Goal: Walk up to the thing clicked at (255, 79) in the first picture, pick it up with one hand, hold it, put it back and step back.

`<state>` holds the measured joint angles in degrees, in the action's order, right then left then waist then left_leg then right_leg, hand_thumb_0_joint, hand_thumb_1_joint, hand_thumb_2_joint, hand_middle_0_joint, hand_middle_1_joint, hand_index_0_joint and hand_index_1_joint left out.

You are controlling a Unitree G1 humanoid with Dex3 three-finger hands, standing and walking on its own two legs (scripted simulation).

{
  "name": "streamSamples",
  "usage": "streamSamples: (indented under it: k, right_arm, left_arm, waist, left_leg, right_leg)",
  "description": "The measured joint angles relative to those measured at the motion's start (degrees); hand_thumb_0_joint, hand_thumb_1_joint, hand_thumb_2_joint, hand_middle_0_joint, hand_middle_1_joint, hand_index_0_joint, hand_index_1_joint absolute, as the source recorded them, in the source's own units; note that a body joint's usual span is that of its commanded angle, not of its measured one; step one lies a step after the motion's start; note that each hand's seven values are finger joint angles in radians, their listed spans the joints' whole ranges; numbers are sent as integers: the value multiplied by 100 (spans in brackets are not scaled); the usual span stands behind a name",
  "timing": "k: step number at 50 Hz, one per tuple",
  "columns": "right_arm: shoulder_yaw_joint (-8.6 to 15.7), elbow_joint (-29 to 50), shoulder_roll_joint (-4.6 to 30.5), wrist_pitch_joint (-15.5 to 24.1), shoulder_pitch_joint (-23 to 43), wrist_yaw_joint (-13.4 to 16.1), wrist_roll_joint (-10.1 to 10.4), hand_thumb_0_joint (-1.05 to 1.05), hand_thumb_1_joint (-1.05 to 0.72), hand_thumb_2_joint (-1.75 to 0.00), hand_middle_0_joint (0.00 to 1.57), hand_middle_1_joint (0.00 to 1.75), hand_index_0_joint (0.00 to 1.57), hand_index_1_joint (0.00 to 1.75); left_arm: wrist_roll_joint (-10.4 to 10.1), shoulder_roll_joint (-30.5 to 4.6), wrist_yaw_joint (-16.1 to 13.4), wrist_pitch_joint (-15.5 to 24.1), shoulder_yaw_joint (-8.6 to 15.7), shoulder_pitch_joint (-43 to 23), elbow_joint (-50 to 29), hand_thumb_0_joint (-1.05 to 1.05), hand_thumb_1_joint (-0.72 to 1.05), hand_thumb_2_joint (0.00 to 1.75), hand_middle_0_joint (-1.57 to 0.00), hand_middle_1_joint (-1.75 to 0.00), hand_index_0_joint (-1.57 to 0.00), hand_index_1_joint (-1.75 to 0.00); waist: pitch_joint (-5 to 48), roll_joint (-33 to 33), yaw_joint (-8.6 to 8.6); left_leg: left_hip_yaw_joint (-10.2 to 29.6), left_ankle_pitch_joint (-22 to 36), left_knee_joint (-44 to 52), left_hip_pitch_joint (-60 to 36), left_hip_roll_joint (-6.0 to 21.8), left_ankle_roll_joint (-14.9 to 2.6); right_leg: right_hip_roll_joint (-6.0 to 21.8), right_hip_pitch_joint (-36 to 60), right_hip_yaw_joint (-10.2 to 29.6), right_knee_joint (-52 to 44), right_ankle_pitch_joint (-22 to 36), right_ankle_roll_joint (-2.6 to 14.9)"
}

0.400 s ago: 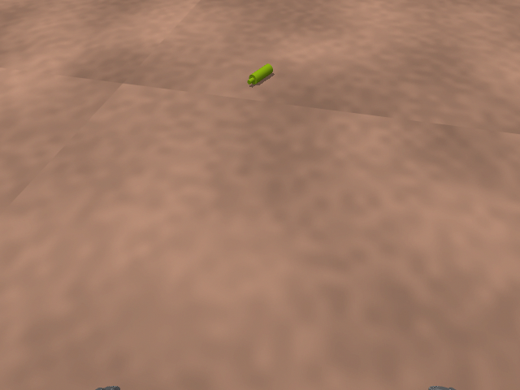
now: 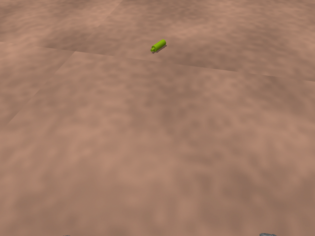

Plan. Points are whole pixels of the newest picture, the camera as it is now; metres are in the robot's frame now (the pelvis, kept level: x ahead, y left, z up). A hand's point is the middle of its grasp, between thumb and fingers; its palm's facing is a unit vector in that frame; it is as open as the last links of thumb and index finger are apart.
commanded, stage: stand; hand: left
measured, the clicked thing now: (157, 46) +2.17 +0.02 -0.75
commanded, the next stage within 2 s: walk up in 0.72 s
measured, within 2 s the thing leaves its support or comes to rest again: neither
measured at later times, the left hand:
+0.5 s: hand out of the picture +0.07 +0.25 -0.16, palm faces -0.02 -0.94 -0.34, open 7.4 cm
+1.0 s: hand out of the picture +0.09 +0.36 -0.16, palm faces +0.29 -0.91 -0.31, open 7.4 cm
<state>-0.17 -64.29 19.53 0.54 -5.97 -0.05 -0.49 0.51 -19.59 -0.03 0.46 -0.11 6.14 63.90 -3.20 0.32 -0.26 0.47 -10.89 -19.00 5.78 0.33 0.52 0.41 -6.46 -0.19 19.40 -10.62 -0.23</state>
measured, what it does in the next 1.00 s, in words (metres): lifts its left foot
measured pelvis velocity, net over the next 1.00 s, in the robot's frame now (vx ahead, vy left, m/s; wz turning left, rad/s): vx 0.06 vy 0.04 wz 0.23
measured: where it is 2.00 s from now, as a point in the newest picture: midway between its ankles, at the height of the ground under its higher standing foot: (147, 169)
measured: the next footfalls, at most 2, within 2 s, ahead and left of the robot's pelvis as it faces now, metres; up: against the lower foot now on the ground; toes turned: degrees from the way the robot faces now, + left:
left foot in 1.02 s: +0.17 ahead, +0.19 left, +0.00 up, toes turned +22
right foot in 1.56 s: +0.57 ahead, +0.00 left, +0.00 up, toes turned +24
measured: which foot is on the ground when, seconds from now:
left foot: down 0.00-0.76, up 0.78-1.00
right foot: down 0.00-1.00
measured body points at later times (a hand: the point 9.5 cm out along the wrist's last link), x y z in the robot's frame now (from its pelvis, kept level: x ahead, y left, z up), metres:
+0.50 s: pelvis +0.00 +0.00 +0.00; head +0.01 +0.00 +0.45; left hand +0.08 +0.30 -0.13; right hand +0.08 -0.30 -0.13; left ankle +0.00 +0.12 -0.75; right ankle +0.00 -0.12 -0.75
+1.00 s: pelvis +0.06 +0.04 -0.02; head +0.02 +0.08 +0.43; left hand +0.08 +0.41 -0.14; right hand +0.19 -0.31 -0.07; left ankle +0.12 +0.17 -0.74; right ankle +0.00 -0.12 -0.75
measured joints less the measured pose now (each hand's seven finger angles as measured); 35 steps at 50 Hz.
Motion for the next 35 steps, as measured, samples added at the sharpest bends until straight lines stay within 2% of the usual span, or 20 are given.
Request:
streamSamples:
  k: [35]
  right_arm:
    - [-8, 5, 17, -20, -110, -6, -3, 0, -91, -90, 21, 30, 20, 30]
  left_arm:
    - [4, -24, 4, 11, -4, 92, 23, 0, 91, 90, -20, -30, -20, -30]
  waist:
    - [-3, -11, 3]
  left_leg:
    - [9, 24, 55, -23, 7, 1]
  right_leg:
    - [-6, 40, -9, -84, 37, 0]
